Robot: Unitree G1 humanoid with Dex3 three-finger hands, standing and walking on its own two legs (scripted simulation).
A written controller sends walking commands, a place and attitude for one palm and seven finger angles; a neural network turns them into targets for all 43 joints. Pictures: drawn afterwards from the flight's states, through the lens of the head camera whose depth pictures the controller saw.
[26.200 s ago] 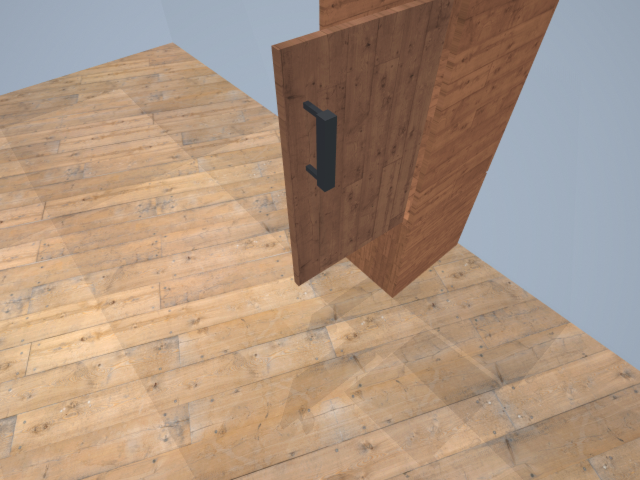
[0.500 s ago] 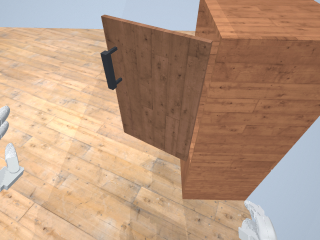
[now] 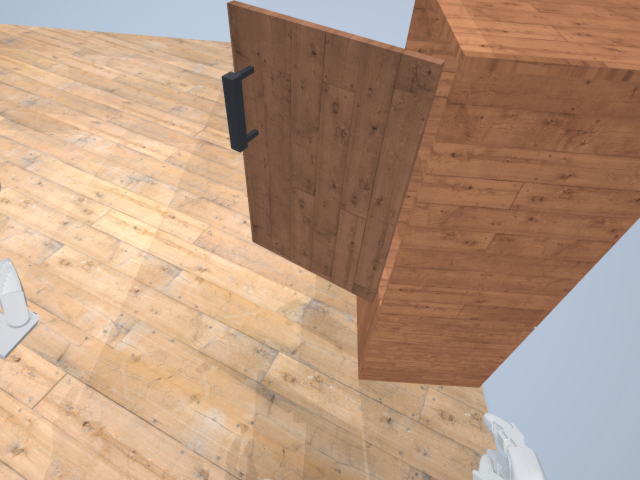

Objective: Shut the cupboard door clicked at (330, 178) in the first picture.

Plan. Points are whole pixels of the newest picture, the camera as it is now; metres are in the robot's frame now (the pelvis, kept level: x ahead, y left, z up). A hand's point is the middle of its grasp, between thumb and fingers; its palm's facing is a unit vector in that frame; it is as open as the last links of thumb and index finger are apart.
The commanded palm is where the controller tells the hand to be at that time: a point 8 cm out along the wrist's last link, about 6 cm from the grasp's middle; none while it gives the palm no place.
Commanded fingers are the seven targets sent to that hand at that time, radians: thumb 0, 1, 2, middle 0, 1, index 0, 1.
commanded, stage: step back with the hand held close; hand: left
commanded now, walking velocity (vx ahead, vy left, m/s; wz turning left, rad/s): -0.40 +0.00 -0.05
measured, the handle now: (243, 109) +0.72 +0.18 +0.09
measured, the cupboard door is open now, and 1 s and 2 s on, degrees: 62 62 62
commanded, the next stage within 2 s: stop stepping back and stand still in 0.56 s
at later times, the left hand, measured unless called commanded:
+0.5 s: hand out of the picture +0.16 +0.27 +0.18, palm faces +0.41 -0.82 -0.41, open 7.4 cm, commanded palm +0.09 +0.30 +0.19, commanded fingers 0.00 0.90 0.90 -0.20 -0.30 -0.20 -0.30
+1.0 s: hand out of the picture +0.08 +0.27 +0.17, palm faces +0.44 -0.83 -0.33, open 7.4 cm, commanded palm +0.02 +0.31 +0.19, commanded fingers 0.00 0.90 0.90 -0.20 -0.30 -0.20 -0.30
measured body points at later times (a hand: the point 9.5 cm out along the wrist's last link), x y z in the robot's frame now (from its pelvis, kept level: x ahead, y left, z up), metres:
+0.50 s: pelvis -0.05 +0.00 +0.00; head -0.05 +0.03 +0.45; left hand +0.13 +0.31 +0.20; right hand +0.10 -0.25 -0.07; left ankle +0.01 +0.09 -0.73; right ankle -0.07 -0.13 -0.73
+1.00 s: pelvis -0.13 +0.01 +0.00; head -0.17 +0.03 +0.45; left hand +0.05 +0.32 +0.19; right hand -0.02 -0.24 -0.08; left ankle -0.05 +0.09 -0.73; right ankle -0.21 -0.11 -0.73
